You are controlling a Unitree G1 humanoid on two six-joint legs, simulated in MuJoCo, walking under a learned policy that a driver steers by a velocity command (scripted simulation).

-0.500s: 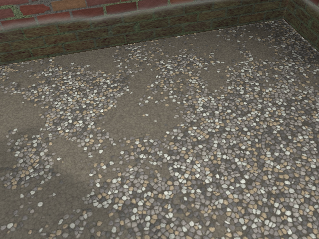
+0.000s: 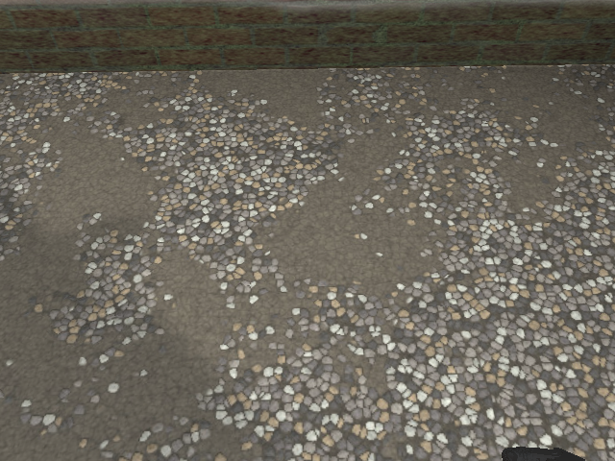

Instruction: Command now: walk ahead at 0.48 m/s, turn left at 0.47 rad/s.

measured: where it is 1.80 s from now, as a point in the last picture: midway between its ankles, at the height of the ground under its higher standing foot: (302, 370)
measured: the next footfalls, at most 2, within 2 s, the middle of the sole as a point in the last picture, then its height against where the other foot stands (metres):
left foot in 0.06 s outside the picture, level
right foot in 0.54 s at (373, 436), level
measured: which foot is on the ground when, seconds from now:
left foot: up 0.00-0.04, down 0.06-0.56, up 0.58-0.98, down 1.00-1.00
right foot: down 0.00-0.06, up 0.08-0.52, down 0.54-1.00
